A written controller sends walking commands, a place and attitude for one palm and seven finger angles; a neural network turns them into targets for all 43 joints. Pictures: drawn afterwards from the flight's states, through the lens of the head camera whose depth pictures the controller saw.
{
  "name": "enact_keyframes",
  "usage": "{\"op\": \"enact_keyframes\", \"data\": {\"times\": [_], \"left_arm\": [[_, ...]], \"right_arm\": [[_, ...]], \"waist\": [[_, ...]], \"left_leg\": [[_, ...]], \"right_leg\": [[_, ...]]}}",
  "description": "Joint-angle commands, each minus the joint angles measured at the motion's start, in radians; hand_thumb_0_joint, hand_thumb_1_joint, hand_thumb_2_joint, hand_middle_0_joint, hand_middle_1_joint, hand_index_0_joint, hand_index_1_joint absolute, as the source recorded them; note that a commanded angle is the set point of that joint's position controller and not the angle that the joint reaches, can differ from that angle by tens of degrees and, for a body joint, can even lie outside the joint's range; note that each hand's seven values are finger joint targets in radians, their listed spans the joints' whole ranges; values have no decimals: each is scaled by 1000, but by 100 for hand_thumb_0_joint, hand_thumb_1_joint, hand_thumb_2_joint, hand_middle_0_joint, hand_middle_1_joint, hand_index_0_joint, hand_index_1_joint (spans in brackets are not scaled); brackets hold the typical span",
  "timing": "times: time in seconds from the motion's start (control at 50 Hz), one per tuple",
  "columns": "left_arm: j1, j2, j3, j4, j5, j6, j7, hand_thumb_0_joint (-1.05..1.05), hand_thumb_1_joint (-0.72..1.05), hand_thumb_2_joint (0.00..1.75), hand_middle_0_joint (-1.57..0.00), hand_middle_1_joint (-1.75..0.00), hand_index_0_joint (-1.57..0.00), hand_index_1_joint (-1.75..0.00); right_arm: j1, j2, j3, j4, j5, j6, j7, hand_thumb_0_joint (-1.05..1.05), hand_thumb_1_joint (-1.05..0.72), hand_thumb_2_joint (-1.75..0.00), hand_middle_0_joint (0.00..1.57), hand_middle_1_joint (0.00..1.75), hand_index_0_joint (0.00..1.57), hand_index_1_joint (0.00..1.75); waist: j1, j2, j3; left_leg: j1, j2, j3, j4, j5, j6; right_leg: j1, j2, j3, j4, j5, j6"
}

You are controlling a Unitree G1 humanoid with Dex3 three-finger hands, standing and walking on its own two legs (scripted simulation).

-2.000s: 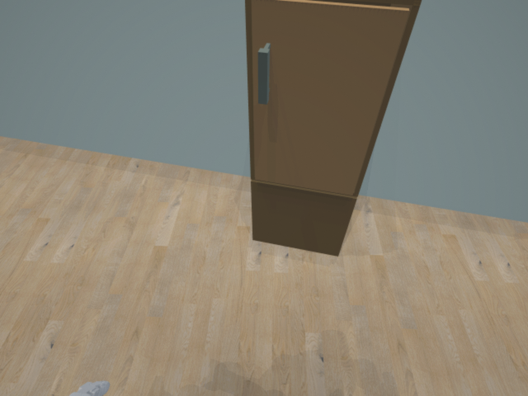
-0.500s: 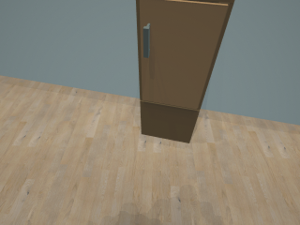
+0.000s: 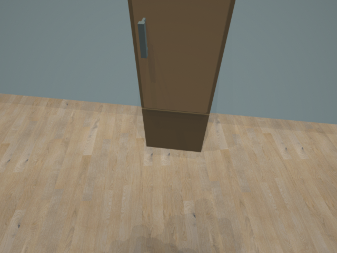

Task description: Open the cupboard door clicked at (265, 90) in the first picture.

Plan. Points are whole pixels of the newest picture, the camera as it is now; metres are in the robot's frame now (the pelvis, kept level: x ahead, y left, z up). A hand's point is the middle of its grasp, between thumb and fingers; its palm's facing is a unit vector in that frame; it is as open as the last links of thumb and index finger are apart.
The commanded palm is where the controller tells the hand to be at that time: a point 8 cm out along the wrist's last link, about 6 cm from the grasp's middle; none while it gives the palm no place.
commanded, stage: take the last steps up to it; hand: left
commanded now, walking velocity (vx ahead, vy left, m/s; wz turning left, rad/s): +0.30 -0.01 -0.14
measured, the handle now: (144, 38) +0.87 +0.15 +0.08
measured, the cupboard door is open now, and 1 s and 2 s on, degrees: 0 0 0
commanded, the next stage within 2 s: come to a stop and stand still in 0.80 s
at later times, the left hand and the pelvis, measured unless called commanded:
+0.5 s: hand out of the picture +0.13 +0.20 -0.17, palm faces -0.08 -0.98 -0.16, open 7.4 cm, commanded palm none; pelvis +0.09 +0.02 +0.01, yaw -5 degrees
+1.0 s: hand (131, 198) +0.31 +0.14 -0.17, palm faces -0.03 -0.98 -0.18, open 7.2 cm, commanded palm none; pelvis +0.26 -0.03 +0.00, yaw -4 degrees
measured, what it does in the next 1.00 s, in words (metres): walks ahead: right foot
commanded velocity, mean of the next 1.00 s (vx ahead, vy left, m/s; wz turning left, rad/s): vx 0.19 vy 0.01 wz -0.02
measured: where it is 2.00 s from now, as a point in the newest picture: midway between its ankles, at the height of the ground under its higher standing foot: outside the picture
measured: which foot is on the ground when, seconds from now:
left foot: down 0.00-0.70, up 0.72-1.00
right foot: down 0.00-0.26, up 0.28-0.66, down 0.68-1.00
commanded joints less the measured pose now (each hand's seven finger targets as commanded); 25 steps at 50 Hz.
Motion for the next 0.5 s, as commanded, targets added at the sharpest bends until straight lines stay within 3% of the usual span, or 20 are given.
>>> {"op": "enact_keyframes", "data": {"times": [0.0,0.02,0.06,0.1,0.12,0.16,0.18,0.2,0.22,0.24,0.26,0.28,0.3,0.34,0.4,0.48], "left_arm": [[51,153,47,-65,6,-19,9,0,90,90,-20,-30,-20,-30],[61,152,50,-69,10,-17,5,0,90,90,-20,-30,-20,-30],[89,161,64,-72,15,-14,2,0,90,90,-20,-30,-20,-30],[129,167,73,-58,10,-22,6,0,90,90,-20,-30,-20,-30],[143,166,77,-53,5,-31,9,0,90,90,-20,-30,-20,-30],[147,148,81,-49,2,-46,13,0,90,90,-20,-30,-20,-30],[130,140,81,-51,2,-47,14,0,90,90,-20,-30,-20,-30],[100,120,78,-60,1,-44,12,0,90,90,-20,-30,-20,-30],[66,81,74,-75,0,-43,7,0,90,90,-20,-30,-20,-30],[42,22,65,-92,-3,-46,-2,0,90,90,-20,-30,-20,-30],[-7,22,69,-117,4,-56,0,0,90,90,-20,-30,-20,-30],[-13,51,76,-105,15,-56,-1,0,90,90,-20,-30,-20,-30],[12,39,78,-83,19,-55,-9,0,90,90,-20,-30,-20,-30],[40,2,72,-59,20,-55,-20,0,90,90,-20,-30,-20,-30],[31,-28,66,-53,14,-55,-27,0,90,90,-20,-30,-20,-30],[-58,-41,56,-80,10,-56,-30,0,90,90,-20,-30,-20,-30]], "right_arm": [[19,-152,-41,-56,-3,-15,-2,0,-90,-90,20,30,20,30],[24,-148,-45,-57,-7,-14,4,0,-90,-90,20,30,20,30],[41,-129,-47,-56,-12,-11,10,0,-90,-90,20,30,20,30],[73,-89,-44,-48,-10,-17,13,0,-90,-90,20,30,20,30],[90,-73,-41,-44,-9,-26,12,0,-90,-90,20,30,20,30],[120,-58,-39,-38,-6,-44,12,0,-90,-90,20,30,20,30],[156,-50,-37,-25,-5,-50,14,0,-90,-90,20,30,20,30],[208,-41,-36,-8,-4,-56,12,0,-90,-90,20,30,20,30],[273,-67,-43,14,-7,-63,4,0,-90,-90,20,30,20,30],[358,-149,-63,33,-19,-68,-6,0,-90,-90,20,30,20,30],[371,-164,-66,30,-14,-69,-11,0,-90,-90,20,30,20,30],[341,-127,-57,26,-10,-72,-8,0,-90,-90,20,30,20,30],[308,-97,-47,18,-9,-77,-8,0,-90,-90,20,30,20,30],[298,-68,-36,17,-8,-93,-13,0,-90,-90,20,30,20,30],[354,-43,-25,50,-7,-108,-21,0,-90,-90,20,30,20,30],[408,-31,-28,82,-12,-107,-23,0,-90,-90,20,30,20,30]], "waist": [[9,-11,-50],[13,-28,-18],[22,-91,36],[21,-183,45],[19,-194,27],[5,-164,-10],[-13,-129,-21],[-39,-87,-7],[-67,18,30],[-99,248,53],[-95,247,119],[-72,201,134],[-50,120,151],[-26,63,154],[-23,81,119],[-47,108,110]], "left_leg": [[-7,87,-90,-75,-187,38],[-43,69,-91,-68,-300,40],[-108,30,-65,17,-370,37],[-149,-16,-7,176,-265,28],[-163,-20,-6,217,-204,27],[-149,-6,-36,177,-168,34],[-67,-2,-37,94,-174,38],[65,1,-47,-18,-176,44],[165,75,-170,-147,-274,71],[228,266,-443,-324,-459,138],[168,385,-548,-413,-468,189],[108,378,-526,-420,-434,201],[71,343,-454,-418,-377,194],[83,280,-308,-388,-150,181],[176,237,-171,-332,210,186],[233,220,-94,-294,390,183]], "right_leg": [[-49,-94,119,-112,-97,-38],[-79,-92,150,-151,-291,-49],[-126,-115,235,-232,-500,-78],[-104,-188,367,-328,-576,-129],[-63,-219,410,-343,-531,-155],[-9,-223,381,-293,-390,-176],[-61,-207,333,-253,-390,-167],[-189,-160,266,-197,-405,-143],[-329,-72,174,-52,-380,-105],[-467,39,-4,239,-286,-53],[-518,-17,-64,380,-236,-32],[-494,-65,-36,454,-182,-32],[-475,-82,-46,505,-133,-27],[-468,-110,-81,536,-48,-10],[-477,-125,-131,507,4,4],[-448,-128,-190,332,23,1]]}}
